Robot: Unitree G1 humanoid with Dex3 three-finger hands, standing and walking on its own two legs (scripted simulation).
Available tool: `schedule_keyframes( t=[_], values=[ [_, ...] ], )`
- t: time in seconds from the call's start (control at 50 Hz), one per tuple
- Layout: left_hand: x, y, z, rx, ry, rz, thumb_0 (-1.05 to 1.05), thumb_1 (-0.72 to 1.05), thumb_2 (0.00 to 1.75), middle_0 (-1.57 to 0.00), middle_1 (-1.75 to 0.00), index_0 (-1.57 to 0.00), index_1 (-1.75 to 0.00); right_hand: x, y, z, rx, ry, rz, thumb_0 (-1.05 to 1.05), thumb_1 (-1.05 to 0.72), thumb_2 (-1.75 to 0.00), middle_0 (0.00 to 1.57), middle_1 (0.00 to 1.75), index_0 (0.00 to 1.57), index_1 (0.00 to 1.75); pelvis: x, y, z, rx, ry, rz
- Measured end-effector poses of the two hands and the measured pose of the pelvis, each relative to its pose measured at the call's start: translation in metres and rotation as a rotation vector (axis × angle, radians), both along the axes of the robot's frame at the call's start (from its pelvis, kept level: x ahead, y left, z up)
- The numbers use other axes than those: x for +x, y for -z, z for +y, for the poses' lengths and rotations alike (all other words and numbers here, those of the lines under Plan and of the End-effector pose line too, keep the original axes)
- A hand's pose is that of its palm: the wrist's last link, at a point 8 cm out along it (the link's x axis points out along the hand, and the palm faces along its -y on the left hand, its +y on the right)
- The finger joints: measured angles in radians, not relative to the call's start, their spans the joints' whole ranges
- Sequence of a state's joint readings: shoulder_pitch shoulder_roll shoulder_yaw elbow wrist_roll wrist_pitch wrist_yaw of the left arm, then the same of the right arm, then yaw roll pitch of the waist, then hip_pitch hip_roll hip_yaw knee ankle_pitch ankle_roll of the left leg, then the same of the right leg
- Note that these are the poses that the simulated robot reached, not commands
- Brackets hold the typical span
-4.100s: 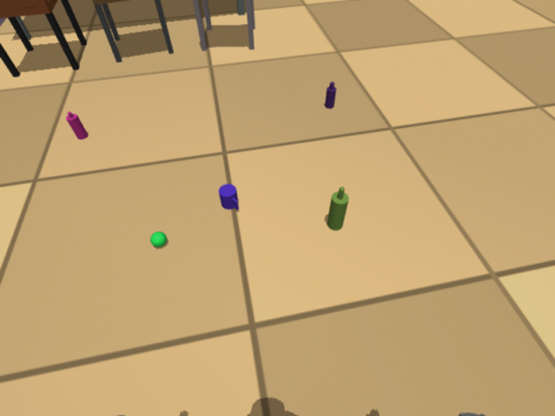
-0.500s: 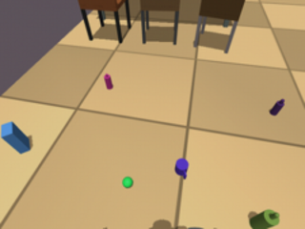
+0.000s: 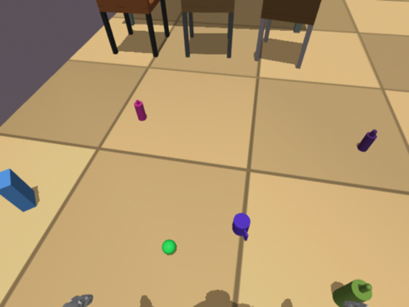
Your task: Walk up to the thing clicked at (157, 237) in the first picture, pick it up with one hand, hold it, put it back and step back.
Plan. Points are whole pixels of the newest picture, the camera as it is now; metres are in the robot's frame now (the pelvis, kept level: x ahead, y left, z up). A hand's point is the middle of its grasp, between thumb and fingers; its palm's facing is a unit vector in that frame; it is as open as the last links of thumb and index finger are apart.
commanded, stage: walk up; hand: left
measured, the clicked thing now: (169, 246) +0.47 +0.21 -0.74
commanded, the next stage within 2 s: none
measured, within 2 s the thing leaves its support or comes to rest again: neither
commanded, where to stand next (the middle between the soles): +0.08 +0.02 m, yaw -1 degrees
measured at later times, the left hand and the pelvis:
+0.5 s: hand out of the picture +0.09 +0.25 -0.15, palm faces -0.03 -0.93 -0.36, open 7.3 cm; pelvis +0.00 +0.00 +0.00, yaw -1 degrees
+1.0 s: hand out of the picture +0.09 +0.32 -0.16, palm faces -0.05 -0.92 -0.38, open 7.4 cm; pelvis +0.05 +0.04 +0.00, yaw +0 degrees
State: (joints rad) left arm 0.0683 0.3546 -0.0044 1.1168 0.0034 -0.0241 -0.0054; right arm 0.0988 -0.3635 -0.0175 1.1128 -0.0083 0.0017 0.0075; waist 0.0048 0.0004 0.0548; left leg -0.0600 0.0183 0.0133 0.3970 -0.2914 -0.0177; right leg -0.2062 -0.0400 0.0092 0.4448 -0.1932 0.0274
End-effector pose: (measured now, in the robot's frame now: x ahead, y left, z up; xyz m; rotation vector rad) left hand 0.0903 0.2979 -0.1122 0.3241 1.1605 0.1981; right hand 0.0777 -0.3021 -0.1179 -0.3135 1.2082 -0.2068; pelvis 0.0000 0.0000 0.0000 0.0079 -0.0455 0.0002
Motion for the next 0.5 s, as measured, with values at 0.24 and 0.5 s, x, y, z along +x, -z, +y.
schedule_keyframes(
  t=[0.24,0.5],
  values=[
    [0.001,-0.001,-0.005,0.000,0.016,0.015,0.01,0.91,0.90,-0.20,-0.30,-0.21,-0.30,-0.020,0.004,-0.002,0.009,0.031,0.035,0.01,-0.90,-0.90,0.20,0.30,0.20,0.30,-0.001,-0.001,-0.001,-0.001,0.013,-0.005],
    [-0.004,-0.001,-0.004,0.005,0.011,0.029,0.01,0.91,0.90,-0.20,-0.30,-0.21,-0.30,-0.027,0.006,-0.001,0.017,0.040,0.044,0.01,-0.90,-0.90,0.20,0.30,0.20,0.30,-0.002,-0.001,-0.002,-0.001,0.022,-0.007]
  ],
)
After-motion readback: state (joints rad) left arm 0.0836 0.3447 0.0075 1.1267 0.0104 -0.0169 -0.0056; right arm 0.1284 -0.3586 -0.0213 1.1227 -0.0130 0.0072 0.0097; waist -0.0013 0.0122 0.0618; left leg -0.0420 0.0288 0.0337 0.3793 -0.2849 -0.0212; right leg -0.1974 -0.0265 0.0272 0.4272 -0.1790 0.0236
